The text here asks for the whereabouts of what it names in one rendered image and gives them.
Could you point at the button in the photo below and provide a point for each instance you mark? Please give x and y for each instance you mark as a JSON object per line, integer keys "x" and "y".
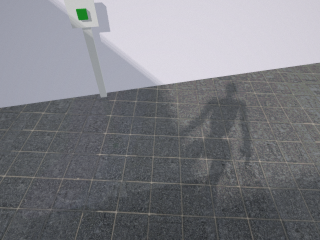
{"x": 82, "y": 14}

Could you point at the panel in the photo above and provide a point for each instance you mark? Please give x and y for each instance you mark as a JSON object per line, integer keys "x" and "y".
{"x": 92, "y": 21}

